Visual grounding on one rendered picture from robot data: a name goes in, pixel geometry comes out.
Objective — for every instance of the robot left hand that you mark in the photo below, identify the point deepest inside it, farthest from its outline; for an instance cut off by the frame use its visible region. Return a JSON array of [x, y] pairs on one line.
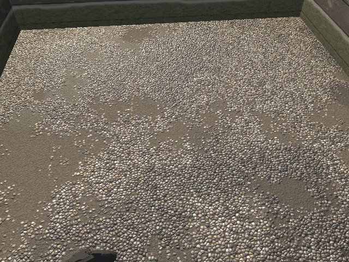
[[87, 255]]

